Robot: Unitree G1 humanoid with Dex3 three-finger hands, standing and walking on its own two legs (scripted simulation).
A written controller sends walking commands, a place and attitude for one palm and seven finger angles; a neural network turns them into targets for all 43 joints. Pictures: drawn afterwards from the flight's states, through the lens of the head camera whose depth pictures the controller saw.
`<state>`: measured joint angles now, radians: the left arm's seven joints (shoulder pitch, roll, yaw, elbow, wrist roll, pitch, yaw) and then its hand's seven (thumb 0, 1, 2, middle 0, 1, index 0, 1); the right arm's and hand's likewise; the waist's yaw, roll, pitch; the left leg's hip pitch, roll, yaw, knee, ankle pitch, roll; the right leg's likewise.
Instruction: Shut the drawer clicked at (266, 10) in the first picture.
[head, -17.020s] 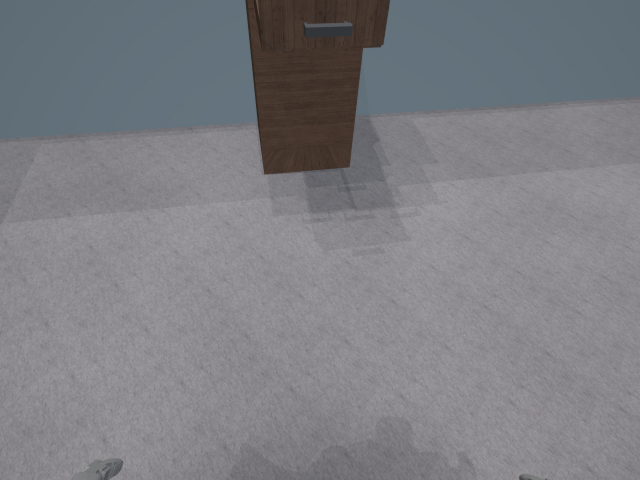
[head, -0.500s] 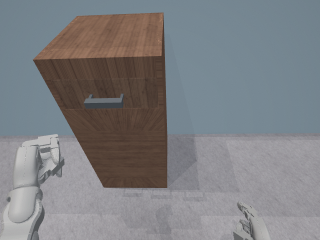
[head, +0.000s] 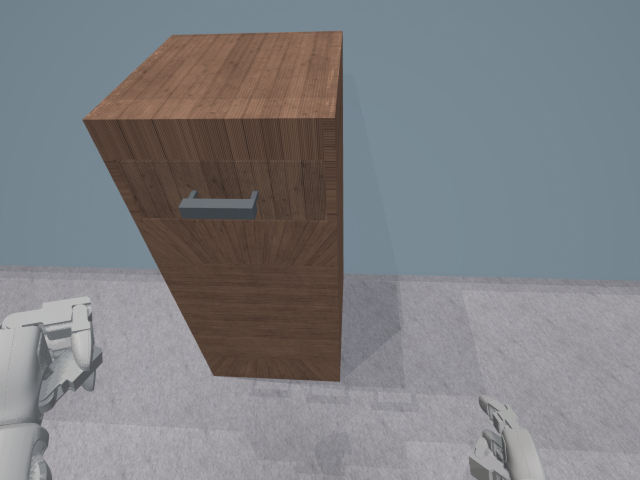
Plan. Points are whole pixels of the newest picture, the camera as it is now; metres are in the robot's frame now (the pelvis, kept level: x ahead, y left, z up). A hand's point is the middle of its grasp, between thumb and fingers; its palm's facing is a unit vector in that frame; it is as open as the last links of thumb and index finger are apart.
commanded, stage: step back with the hand held close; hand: left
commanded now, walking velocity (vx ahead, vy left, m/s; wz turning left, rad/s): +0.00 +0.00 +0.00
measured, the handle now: (221, 201) +0.57 +0.28 +0.02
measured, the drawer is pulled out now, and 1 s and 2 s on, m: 0.00 0.00 0.00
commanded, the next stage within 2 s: stop stepping back and stand still in 1.10 s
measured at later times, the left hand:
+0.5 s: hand (55, 385) +0.15 +0.27 +0.14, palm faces +0.28 -0.82 -0.50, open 3.3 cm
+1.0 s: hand out of the picture +0.04 +0.31 +0.16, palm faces +0.45 -0.78 -0.43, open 3.3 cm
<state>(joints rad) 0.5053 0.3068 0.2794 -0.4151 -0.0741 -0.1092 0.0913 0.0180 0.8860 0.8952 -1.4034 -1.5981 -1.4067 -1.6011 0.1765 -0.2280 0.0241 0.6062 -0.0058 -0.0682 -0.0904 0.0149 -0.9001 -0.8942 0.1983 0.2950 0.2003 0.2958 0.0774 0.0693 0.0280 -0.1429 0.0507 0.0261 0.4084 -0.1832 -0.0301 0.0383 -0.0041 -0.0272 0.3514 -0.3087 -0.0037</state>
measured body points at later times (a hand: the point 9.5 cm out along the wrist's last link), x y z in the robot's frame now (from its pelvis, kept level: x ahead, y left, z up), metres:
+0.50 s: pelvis -0.05 +0.03 +0.00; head -0.02 +0.03 +0.45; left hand +0.13 +0.31 +0.17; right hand +0.12 -0.22 -0.09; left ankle +0.03 +0.14 -0.74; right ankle -0.07 -0.11 -0.74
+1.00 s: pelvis -0.14 +0.05 -0.02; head -0.13 +0.06 +0.43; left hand +0.01 +0.35 +0.18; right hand +0.05 -0.17 -0.09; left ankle -0.01 +0.14 -0.74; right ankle -0.14 -0.10 -0.70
